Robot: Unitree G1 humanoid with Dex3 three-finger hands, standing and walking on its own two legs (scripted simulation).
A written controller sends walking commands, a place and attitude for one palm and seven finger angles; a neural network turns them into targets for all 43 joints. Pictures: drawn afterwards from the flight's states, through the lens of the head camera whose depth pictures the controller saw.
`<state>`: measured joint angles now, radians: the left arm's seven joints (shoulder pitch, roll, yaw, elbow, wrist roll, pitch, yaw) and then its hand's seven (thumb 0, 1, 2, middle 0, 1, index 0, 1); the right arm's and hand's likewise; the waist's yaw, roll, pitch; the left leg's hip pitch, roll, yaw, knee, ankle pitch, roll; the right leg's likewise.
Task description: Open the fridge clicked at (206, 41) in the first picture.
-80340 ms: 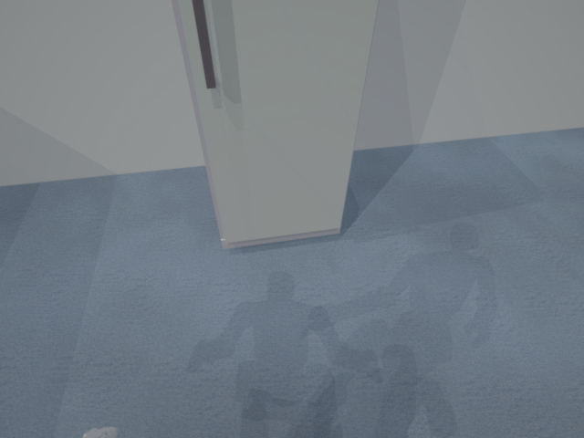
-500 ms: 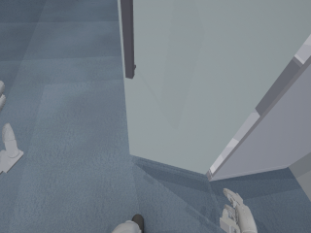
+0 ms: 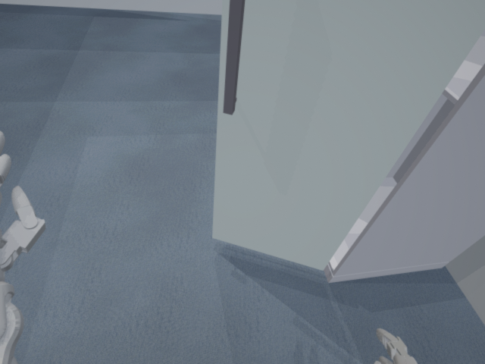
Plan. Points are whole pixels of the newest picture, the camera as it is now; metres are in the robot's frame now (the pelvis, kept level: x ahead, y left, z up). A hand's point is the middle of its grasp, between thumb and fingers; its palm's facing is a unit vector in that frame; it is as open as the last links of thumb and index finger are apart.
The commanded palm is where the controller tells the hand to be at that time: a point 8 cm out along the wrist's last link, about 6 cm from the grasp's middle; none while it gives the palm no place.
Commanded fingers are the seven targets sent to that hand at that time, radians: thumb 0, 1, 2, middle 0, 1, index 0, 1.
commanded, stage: stop stepping back and stand still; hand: left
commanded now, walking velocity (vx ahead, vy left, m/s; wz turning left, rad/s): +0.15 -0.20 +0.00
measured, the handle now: (239, 4) +0.70 +0.10 +0.28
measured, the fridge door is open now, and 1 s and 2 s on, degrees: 65 65 65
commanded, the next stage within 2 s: let the arm hang, fingers relaxed in 1.04 s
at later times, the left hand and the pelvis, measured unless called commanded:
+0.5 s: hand (49, 238) +0.21 +0.27 +0.16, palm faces +0.48 -0.81 -0.34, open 7.4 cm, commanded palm +0.14 +0.30 +0.19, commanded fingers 0.00 0.90 0.90 -0.20 -0.30 -0.20 -0.30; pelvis +0.01 +0.00 +0.00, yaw +1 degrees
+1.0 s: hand (46, 211) +0.24 +0.28 +0.16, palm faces +0.43 -0.80 -0.41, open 7.4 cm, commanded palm +0.17 +0.32 +0.19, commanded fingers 0.00 0.90 0.90 -0.20 -0.30 -0.20 -0.30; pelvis +0.04 +0.02 +0.01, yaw +1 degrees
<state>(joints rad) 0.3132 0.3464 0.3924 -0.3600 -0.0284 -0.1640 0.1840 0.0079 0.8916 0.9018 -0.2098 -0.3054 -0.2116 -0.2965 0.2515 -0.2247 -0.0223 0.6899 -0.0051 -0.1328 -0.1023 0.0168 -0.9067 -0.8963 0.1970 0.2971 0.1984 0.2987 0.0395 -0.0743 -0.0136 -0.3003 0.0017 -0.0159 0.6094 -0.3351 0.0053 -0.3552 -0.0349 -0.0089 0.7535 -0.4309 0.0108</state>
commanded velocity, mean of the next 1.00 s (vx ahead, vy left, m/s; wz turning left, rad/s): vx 0.03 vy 0.01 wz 0.00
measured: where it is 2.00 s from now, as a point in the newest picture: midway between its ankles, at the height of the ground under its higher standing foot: outside the picture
